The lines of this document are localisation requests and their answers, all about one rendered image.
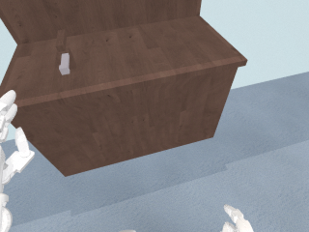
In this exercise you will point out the left robot hand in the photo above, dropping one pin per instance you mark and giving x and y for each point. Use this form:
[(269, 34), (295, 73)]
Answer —
[(18, 160)]

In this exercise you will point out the right robot hand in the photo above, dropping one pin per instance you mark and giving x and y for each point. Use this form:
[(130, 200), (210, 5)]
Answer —
[(236, 216)]

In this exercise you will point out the counter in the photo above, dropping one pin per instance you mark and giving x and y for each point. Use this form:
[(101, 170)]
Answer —
[(145, 76)]

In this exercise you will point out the left robot forearm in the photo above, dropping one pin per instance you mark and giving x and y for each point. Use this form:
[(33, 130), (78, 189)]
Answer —
[(6, 218)]

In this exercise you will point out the tap lever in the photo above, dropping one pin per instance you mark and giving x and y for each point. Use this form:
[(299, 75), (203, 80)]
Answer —
[(64, 68)]

